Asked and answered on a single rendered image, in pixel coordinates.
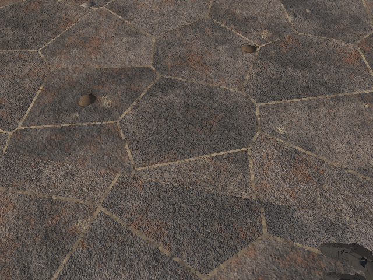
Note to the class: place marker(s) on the robot right hand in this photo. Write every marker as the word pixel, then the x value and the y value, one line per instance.
pixel 354 254

